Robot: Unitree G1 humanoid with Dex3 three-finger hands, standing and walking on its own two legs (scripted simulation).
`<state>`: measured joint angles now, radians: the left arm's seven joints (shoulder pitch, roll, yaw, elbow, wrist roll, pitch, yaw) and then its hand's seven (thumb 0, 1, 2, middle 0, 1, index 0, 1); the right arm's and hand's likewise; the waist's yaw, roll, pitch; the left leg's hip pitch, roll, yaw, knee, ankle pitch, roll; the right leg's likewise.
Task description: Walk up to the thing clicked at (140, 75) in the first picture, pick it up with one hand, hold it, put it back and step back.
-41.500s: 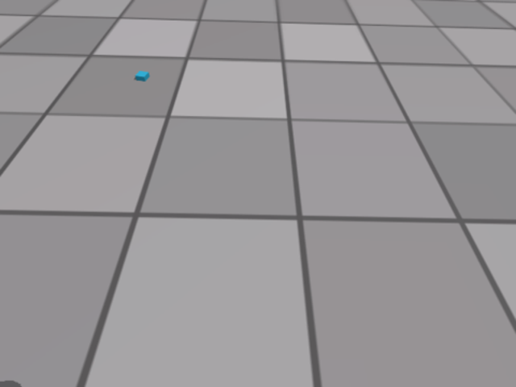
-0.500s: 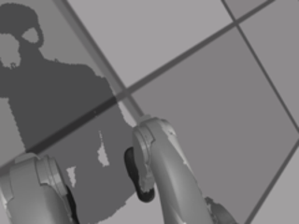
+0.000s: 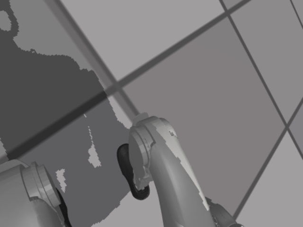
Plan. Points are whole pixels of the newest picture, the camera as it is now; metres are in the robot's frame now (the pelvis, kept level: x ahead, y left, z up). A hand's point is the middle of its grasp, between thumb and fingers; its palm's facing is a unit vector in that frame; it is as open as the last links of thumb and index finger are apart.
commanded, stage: rest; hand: left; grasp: from above
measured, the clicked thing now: out of the picture +0.54 +0.32 -0.23
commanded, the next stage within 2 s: open in 1.18 s
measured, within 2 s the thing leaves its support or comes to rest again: rests again in 1.32 s
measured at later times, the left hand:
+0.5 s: hand out of the picture +0.53 +0.29 -0.23, palm faces -0.44 -0.12 -0.89, open 6.1 cm
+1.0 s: hand out of the picture +0.53 +0.29 -0.24, palm faces -0.44 -0.13 -0.89, open 6.2 cm
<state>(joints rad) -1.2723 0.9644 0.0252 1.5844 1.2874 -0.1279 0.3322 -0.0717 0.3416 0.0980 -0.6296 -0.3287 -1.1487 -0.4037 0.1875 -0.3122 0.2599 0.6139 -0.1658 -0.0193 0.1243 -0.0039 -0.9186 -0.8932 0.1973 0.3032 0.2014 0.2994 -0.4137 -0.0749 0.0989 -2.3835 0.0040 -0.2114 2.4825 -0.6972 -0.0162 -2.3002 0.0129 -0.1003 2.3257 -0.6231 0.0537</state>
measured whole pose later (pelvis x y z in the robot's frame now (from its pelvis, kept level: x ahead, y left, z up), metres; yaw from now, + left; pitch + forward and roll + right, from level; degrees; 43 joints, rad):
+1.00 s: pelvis +0.00 +0.01 +0.00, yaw -3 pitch +31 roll -15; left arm -1.28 1.09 0.02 1.68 1.27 -0.14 0.44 -0.10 0.37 0.06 -0.64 -0.27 -1.15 -0.32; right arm 0.15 -0.33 0.37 0.59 -0.20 -0.12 0.15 0.00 -0.91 -0.89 0.20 0.30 0.20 0.30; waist -0.47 -0.13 0.18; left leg -2.38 0.01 -0.26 2.52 -0.72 0.00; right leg -2.27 0.03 -0.14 2.32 -0.62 0.07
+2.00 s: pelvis +0.00 +0.01 +0.00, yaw -4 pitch +31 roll -16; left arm -1.28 1.14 0.03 1.65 1.25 -0.14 0.43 0.00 -0.04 0.57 -0.46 -0.64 -0.49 -0.63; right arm 0.13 -0.34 0.41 0.58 -0.21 -0.11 0.15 0.00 -0.90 -0.89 0.20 0.30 0.20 0.30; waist -0.48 -0.14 0.21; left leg -2.38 0.02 -0.27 2.53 -0.72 0.00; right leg -2.27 0.04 -0.15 2.31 -0.61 0.08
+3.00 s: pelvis -0.02 +0.00 +0.04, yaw +1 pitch +33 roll -12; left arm -1.21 0.90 -0.06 1.28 1.14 -0.07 0.00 0.00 -0.24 0.79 -0.34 -0.76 -0.34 -0.77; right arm 0.16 -0.35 0.22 0.52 -0.12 0.07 0.10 0.00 -0.91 -0.90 0.20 0.30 0.20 0.30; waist -0.34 -0.01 0.06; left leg -2.30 0.00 -0.19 2.35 -0.64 0.00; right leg -2.20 -0.01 -0.10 2.20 -0.59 0.04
